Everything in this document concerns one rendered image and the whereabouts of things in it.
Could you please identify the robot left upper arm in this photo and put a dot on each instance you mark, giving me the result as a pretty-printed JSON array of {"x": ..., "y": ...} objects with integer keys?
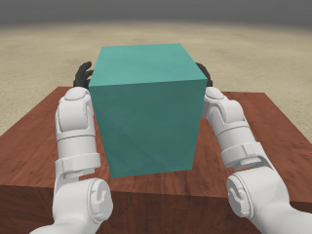
[{"x": 80, "y": 207}]

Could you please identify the robot right hand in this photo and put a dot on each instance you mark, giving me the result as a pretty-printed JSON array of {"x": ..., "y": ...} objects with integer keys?
[{"x": 207, "y": 74}]

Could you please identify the pedestal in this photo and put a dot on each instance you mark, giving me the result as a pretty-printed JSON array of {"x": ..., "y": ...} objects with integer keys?
[{"x": 180, "y": 202}]

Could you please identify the robot right forearm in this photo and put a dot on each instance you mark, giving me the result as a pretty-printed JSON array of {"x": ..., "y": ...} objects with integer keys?
[{"x": 239, "y": 150}]

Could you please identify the robot left forearm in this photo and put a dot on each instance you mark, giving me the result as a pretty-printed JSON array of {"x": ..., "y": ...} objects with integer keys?
[{"x": 75, "y": 131}]

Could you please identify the robot right upper arm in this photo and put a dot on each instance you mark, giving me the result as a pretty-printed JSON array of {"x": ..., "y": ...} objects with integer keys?
[{"x": 259, "y": 195}]

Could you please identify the robot left hand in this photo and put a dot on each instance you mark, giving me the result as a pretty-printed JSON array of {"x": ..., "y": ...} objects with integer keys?
[{"x": 81, "y": 77}]

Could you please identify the carton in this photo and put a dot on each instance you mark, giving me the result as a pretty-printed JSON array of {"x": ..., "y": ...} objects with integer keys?
[{"x": 148, "y": 101}]

